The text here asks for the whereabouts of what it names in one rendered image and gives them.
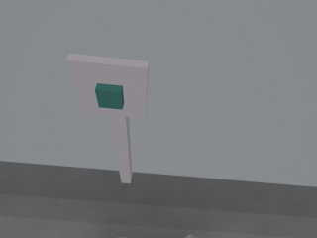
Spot button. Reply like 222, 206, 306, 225
95, 83, 124, 110

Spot panel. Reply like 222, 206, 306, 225
65, 53, 149, 184

